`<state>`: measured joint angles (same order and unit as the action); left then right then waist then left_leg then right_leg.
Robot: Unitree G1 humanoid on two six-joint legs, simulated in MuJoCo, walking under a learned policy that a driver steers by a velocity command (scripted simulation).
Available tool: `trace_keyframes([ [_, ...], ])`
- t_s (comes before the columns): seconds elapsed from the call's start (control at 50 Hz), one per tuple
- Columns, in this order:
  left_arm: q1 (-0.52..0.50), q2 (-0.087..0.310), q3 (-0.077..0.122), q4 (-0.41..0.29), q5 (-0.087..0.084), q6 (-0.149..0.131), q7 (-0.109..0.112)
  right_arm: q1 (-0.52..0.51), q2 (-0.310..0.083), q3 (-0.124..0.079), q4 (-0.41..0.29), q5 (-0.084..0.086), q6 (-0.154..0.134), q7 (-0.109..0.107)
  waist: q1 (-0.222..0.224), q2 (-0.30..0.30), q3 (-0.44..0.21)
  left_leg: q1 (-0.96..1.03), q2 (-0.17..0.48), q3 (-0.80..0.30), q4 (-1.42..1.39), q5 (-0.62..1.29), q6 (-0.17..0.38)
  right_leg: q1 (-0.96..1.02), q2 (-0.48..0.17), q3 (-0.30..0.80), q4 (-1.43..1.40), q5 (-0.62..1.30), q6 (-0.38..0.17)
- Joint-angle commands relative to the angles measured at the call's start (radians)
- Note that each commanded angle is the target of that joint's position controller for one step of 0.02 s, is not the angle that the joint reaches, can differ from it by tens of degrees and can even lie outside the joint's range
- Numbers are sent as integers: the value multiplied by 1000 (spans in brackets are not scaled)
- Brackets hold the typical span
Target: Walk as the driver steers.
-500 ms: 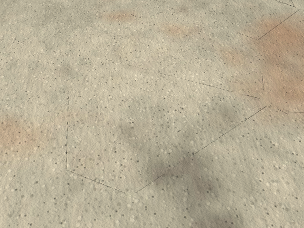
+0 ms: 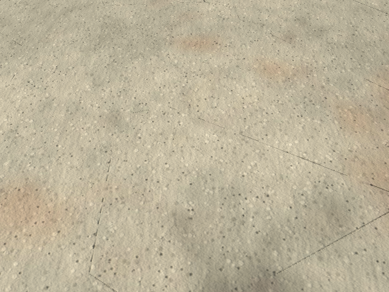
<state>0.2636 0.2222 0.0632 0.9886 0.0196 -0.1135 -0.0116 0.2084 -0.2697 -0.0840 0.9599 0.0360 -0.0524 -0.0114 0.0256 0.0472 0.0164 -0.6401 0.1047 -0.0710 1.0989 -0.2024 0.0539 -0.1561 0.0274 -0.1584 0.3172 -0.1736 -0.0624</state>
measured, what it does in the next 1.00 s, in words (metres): walks ahead, turning left: left foot, then right foot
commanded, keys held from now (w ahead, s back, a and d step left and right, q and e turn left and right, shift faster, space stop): w+q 0.70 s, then no key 0.30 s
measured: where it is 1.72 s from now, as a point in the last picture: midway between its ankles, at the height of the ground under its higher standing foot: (172, 271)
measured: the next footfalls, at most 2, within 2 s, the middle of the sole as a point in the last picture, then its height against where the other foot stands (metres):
left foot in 0.32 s outside the picture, level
right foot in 0.80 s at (198, 244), level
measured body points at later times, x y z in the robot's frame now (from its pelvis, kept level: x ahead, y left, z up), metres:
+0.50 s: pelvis +0.28 +0.08 -0.01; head +0.31 +0.09 +0.44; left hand +0.34 +0.38 -0.12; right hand +0.44 -0.16 -0.13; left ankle +0.29 +0.14 -0.75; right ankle +0.29 -0.10 -0.65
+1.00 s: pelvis +0.53 +0.10 -0.01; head +0.57 +0.11 +0.44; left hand +0.53 +0.39 -0.12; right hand +0.76 -0.10 -0.13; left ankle +0.44 +0.21 -0.69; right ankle +0.64 +0.04 -0.75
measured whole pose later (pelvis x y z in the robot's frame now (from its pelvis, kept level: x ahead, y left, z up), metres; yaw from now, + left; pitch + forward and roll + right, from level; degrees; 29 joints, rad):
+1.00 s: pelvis +0.53 +0.10 -0.01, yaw +30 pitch +2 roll +0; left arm 0.13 0.23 0.04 0.81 0.03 -0.08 -0.03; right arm 0.23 -0.29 -0.07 0.75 0.01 0.01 -0.03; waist 0.00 0.03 0.05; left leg -0.48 0.01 -0.08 1.02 -0.48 -0.04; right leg -0.37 0.02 -0.03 0.45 -0.11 -0.04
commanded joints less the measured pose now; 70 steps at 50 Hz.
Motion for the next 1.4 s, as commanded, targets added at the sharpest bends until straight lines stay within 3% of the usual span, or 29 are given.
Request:
trace_keyframes([
  [0.02,-34,132,26,-50,4,-15,20,19,-31,-13,-46,-9,5,4,-33,-101,19,-83,31,-59,-92,149,-13,18,-282,132,-199,211,-109],
  [0.12,17,156,30,-45,-7,-3,42,-141,-3,2,-110,-18,-1,34,14,-81,65,-71,14,44,-341,300,-13,77,-274,7,-215,247,-81],
  [0.22,87,181,43,-31,-24,34,46,-253,4,12,-193,-14,0,68,37,-81,93,-122,-19,123,-446,165,24,274,-330,-51,-106,457,-74],
  [0.28,43,228,56,-56,-34,53,55,-164,-54,-15,-209,-7,4,78,-46,-147,1,93,-118,212,-443,14,79,292,-330,-88,107,945,-45],
  [0.32,4,241,55,-75,-40,59,55,109,-162,-72,-152,-2,7,61,-198,-125,-145,506,-176,181,-562,78,149,137,-273,-108,502,876,10],
  [0.34,26,158,31,-103,-3,44,49,196,-255,-94,-127,-6,16,38,-175,79,-220,789,30,-143,-552,137,212,-169,-190,-93,832,171,52],
  [0.36,84,66,-1,-159,-17,1,30,168,-295,-90,-160,-17,2,43,-83,209,-362,1049,238,-745,-732,-38,427,-527,26,118,1127,-437,91],
  [0.38,-60,153,17,-184,-60,-39,15,196,-210,-65,-158,-25,-5,47,-152,62,-330,1043,220,-700,-813,-42,365,-646,-25,259,1153,-386,61],
  [0.4,-109,160,19,-203,-77,-55,9,152,-161,-53,-158,-23,-15,44,-134,33,-205,928,187,-539,-810,13,322,-690,-69,247,1089,-294,36],
  [0.42,-104,155,20,-186,-57,-56,17,69,-128,-42,-178,-17,-23,45,-77,-67,-126,761,139,-418,-814,107,284,-629,-118,245,995,-222,36],
  [0.46,-73,174,38,-179,-25,-29,23,-13,-86,-25,-209,-26,-26,37,-13,-53,-81,552,83,-301,-848,235,258,-486,-161,246,876,-161,60],
  [0.54,-145,132,30,-225,-4,5,30,31,-149,-39,-212,-21,-28,9,-11,-32,-37,420,38,-206,-884,345,250,-469,-146,206,652,-41,121],
  [0.62,-292,99,12,-271,-11,0,20,88,-154,-41,-210,-13,-14,-4,-73,21,-18,381,-31,-150,-859,240,183,-400,-76,188,329,219,126],
  [0.72,-351,147,20,-311,-25,-19,-3,145,-140,-37,-195,-10,0,-9,-94,58,-17,494,17,-254,-749,181,148,-359,-37,214,167,227,95],
  [0.78,-227,178,33,-283,-1,-40,-9,123,-123,-31,-209,-19,14,-21,-28,89,-74,566,-10,-259,-557,436,89,-210,-14,175,87,244,33],
  [0.8,-137,213,41,-272,21,-48,-8,110,-91,-18,-229,-27,10,-21,12,62,-168,508,-65,-223,-401,427,47,-18,-94,221,121,445,-15],
  [0.82,-17,275,53,-262,43,-46,-6,188,-48,-3,-246,-41,4,-22,18,-118,-319,272,-160,-153,-93,67,-16,319,-312,437,215,797,-133],
  [0.84,43,279,58,-231,16,-22,-16,341,-53,5,-235,-20,-3,-14,-14,-382,-470,64,-239,-118,163,-513,-63,512,-494,772,162,761,-287],
  [0.86,15,210,41,-250,-13,-7,-17,310,-146,-14,-208,-8,6,-13,7,-234,-404,-5,-176,-161,262,-465,-76,433,-460,770,121,501,-257],
  [0.88,-49,165,24,-265,-14,7,-13,188,-170,-21,-230,-8,22,-16,22,-153,-259,-45,-148,-118,270,-400,-86,291,-408,631,97,409,-213],
  [0.9,-110,131,6,-268,-3,17,-13,123,-156,-19,-240,-18,38,-21,6,-92,-170,-20,-115,-89,216,-351,-91,138,-355,531,64,400,-191],
  [0.94,-178,105,-9,-255,12,22,-16,124,-104,-13,-247,-28,63,-24,-58,-128,-100,130,-55,-62,40,-294,-89,-82,-278,406,5,398,-157],
  [0.98,-208,125,-4,-241,15,23,-15,149,-52,3,-240,-31,68,-29,-78,-182,-108,245,-61,-1,-148,-253,-101,-152,-228,302,-11,527,-159],
  [1.04,-187,160,7,-216,-1,34,-5,118,-49,12,-239,-35,64,-29,-60,-182,-184,346,-60,18,-337,-113,-104,-102,-245,279,2,579,-171],
  [1.12,-191,148,-6,-199,-18,62,-2,76,-63,8,-232,-43,79,-22,-67,-158,-137,486,-82,52,-584,46,-69,-162,-211,277,-2,84,-114],
  [1.16,-139,97,-27,-180,-4,62,-8,35,-106,4,-260,-64,80,-27,-45,-88,-95,558,14,-62,-676,150,-21,-237,-149,260,31,-177,-15],
  [1.18,-74,100,-24,-173,5,58,-13,-4,-170,-8,-267,-55,83,-33,23,26,-67,517,52,-100,-659,105,16,-254,-69,194,57,-241,26],
  [1.22,-116,109,-25,-166,3,68,-4,-18,-83,7,-253,-56,73,-20,-4,59,-20,349,-8,-67,-697,-155,1,-134,-49,147,98,-140,56],
  [1.4,-116,117,-22,-121,-10,78,9,0,-77,10,-221,-45,41,-21,-15,-14,-59,428,-39,-27,-602,187,-26,-89,-72,159,155,79,43],
])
